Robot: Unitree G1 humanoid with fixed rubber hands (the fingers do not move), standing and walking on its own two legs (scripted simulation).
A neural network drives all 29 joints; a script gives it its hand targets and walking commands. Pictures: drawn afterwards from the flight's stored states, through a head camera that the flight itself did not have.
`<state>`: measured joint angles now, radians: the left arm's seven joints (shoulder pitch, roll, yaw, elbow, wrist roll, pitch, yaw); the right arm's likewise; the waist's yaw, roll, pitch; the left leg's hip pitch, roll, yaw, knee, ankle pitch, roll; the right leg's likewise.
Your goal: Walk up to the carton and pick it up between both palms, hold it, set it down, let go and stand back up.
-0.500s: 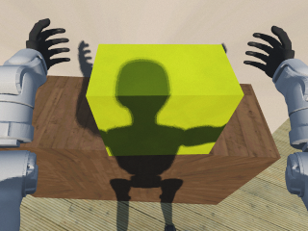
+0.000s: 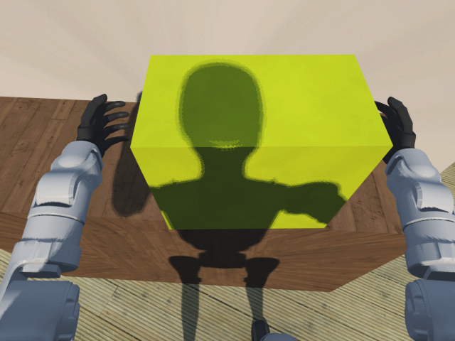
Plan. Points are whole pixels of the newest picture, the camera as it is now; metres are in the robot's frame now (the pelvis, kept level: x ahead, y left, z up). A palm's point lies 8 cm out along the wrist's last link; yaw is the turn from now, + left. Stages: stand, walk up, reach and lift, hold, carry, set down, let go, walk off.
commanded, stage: reach and lift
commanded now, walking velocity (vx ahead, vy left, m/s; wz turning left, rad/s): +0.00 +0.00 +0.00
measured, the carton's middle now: (249, 153) +0.41 -0.06 +0.06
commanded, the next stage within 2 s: none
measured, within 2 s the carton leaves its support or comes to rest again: neither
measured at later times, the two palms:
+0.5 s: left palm (109, 143) +0.43 +0.18 +0.09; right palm (383, 147) +0.39 -0.29 +0.08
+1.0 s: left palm (128, 143) +0.43 +0.15 +0.09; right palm (368, 146) +0.39 -0.26 +0.09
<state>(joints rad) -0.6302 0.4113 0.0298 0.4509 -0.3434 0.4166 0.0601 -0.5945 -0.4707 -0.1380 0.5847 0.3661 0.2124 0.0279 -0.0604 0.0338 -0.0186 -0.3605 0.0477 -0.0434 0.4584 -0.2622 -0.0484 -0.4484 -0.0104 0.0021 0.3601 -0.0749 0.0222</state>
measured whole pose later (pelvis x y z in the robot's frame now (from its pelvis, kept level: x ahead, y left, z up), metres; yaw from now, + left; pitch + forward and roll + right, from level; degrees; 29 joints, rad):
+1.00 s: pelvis +0.00 +0.00 +0.00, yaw -1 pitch +9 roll +0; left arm -0.72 0.23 0.02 0.76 -0.20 0.16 0.09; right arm -0.68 -0.35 -0.05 0.81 0.29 0.03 -0.01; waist -0.04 0.03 -0.06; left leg -0.34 0.05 -0.02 0.43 -0.26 -0.05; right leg -0.45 0.00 0.03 0.36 -0.07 0.02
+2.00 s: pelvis -0.02 -0.01 -0.01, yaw +0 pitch +14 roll +0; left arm -0.90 0.26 -0.11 1.20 -0.38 -0.13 0.10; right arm -0.83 -0.34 0.00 1.04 0.31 -0.03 -0.03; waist -0.06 0.04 -0.16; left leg -0.52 0.03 -0.05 0.55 -0.27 -0.06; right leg -0.63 -0.01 0.02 0.48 -0.10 0.01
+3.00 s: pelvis -0.01 +0.01 +0.00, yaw +0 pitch +13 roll +0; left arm -0.69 0.16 -0.02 0.91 -0.25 -0.20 0.15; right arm -0.66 -0.33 -0.14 0.92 0.18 -0.22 0.06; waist -0.03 0.04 -0.17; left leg -0.44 0.01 -0.04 0.42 -0.22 -0.03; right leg -0.51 -0.04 0.02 0.29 -0.02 0.04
